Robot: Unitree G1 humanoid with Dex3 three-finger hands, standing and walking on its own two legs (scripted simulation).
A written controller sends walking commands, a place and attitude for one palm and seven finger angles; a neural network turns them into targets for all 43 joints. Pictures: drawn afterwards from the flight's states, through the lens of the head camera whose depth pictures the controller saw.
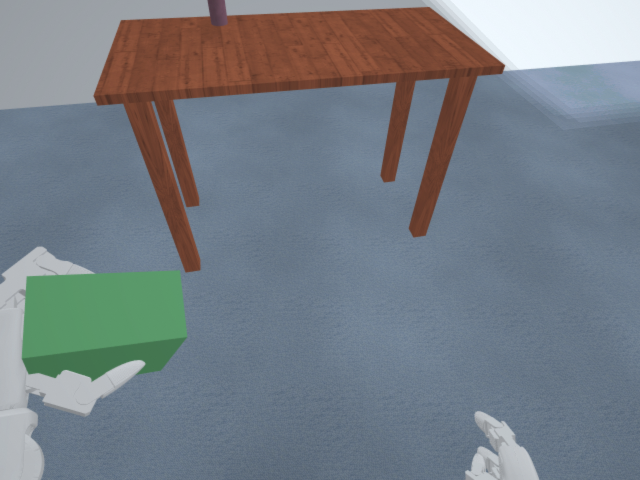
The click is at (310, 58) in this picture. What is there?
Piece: table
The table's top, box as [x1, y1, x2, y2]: [94, 7, 504, 105]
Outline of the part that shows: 504,65 429,7 230,15 227,16 228,23 223,26 212,25 210,23 209,16 121,20 96,87 94,97 97,105 494,74 501,73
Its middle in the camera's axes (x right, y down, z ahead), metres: -0.07 -0.62 +1.25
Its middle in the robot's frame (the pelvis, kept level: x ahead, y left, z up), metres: +1.35 +0.14 +0.00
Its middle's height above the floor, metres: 0.77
